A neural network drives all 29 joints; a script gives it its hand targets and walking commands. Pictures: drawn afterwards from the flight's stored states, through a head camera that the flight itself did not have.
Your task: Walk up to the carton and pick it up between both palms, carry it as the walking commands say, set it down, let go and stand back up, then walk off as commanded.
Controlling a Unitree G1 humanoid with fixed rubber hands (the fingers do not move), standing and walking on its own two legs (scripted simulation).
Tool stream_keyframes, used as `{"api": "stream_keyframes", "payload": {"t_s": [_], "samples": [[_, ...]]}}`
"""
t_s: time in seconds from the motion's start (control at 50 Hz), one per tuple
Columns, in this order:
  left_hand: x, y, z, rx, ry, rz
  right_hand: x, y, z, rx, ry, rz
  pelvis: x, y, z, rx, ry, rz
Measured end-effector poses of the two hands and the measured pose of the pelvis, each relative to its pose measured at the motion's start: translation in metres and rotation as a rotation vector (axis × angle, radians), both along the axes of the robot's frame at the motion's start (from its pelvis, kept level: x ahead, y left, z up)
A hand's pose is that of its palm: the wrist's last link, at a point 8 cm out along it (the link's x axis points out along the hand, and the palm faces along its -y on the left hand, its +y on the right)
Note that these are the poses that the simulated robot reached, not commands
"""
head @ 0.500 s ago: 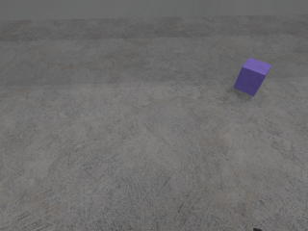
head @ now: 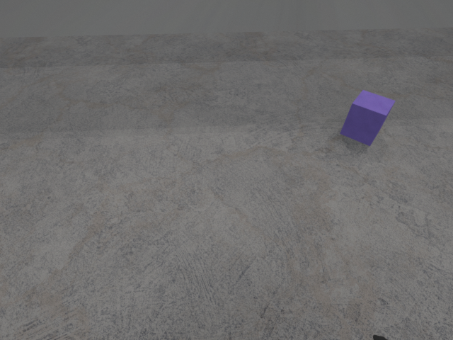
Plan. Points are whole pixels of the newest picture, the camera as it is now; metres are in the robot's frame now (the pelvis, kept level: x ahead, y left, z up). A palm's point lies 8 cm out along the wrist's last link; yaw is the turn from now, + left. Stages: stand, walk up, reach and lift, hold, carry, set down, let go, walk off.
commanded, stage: walk up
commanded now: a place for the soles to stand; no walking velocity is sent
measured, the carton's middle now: (366, 117) +1.52 -0.97 -0.66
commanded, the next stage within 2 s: none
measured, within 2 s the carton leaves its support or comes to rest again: neither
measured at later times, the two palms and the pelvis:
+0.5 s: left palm (152, 259) +0.31 +0.16 -0.09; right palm out of the picture +0.09 -0.46 -0.12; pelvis +0.12 -0.12 -0.02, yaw -20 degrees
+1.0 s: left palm (225, 159) +0.60 +0.00 -0.10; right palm out of the picture +0.15 -0.50 -0.10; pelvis +0.32 -0.20 -0.02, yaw -33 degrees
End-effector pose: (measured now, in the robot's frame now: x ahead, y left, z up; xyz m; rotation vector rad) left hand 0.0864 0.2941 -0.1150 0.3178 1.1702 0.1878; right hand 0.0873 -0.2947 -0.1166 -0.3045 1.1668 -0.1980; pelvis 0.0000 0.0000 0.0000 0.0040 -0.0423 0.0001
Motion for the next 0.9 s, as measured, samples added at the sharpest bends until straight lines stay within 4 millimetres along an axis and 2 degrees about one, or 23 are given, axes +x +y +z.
{"api": "stream_keyframes", "payload": {"t_s": [0.06,0.12,0.2,0.26,0.34,0.38,0.5,0.58,0.64,0.7,0.76,0.82,0.9], "samples": [[0.009,0.003,0.002,-0.005,0.018,-0.066,-0.001,-0.017,0.006,-0.019,-0.097,-0.036,0.003,-0.003,-0.004,0.024,0.023,-0.074],[0.034,0.003,0.008,0.009,0.022,-0.139,-0.015,-0.046,0.015,-0.067,-0.152,-0.102,0.009,-0.011,-0.007,0.044,0.029,-0.137],[0.084,-0.010,0.021,0.022,-0.011,-0.213,-0.041,-0.090,0.018,-0.124,-0.140,-0.176,0.026,-0.029,-0.010,0.053,0.012,-0.201],[0.130,-0.032,0.029,0.040,-0.058,-0.265,-0.057,-0.124,0.012,-0.148,-0.104,-0.229,0.044,-0.049,-0.016,0.052,0.001,-0.250],[0.186,-0.068,0.031,0.081,-0.169,-0.312,-0.059,-0.160,-0.008,-0.147,-0.058,-0.274,0.066,-0.083,-0.033,0.018,-0.007,-0.276],[0.200,-0.086,0.031,0.076,-0.203,-0.314,-0.049,-0.165,-0.011,-0.123,-0.047,-0.272,0.076,-0.094,-0.033,0.007,-0.010,-0.295],[0.220,-0.130,0.026,0.038,-0.143,-0.360,-0.001,-0.165,-0.005,-0.056,-0.109,-0.279,0.116,-0.115,-0.020,-0.015,-0.003,-0.349],[0.241,-0.148,0.015,0.001,-0.104,-0.391,0.024,-0.163,0.002,-0.036,-0.102,-0.288,0.150,-0.127,-0.015,-0.019,0.005,-0.374],[0.265,-0.155,0.004,-0.021,-0.084,-0.405,0.044,-0.165,0.008,-0.049,-0.090,-0.302,0.179,-0.133,-0.016,-0.027,0.011,-0.389],[0.301,-0.159,-0.011,-0.028,-0.072,-0.434,0.065,-0.172,0.012,-0.098,-0.103,-0.318,0.213,-0.137,-0.025,-0.023,0.017,-0.413],[0.342,-0.173,-0.023,-0.013,-0.049,-0.494,0.071,-0.181,0.017,-0.152,-0.142,-0.384,0.238,-0.143,-0.032,0.019,0.009,-0.452],[0.388,-0.197,-0.020,-0.018,-0.063,-0.554,0.068,-0.185,0.023,-0.165,-0.128,-0.453,0.259,-0.153,-0.028,0.047,0.006,-0.489],[0.448,-0.236,-0.004,-0.028,-0.104,-0.629,0.064,-0.191,0.025,-0.151,-0.076,-0.500,0.286,-0.168,-0.021,0.057,0.009,-0.527]]}}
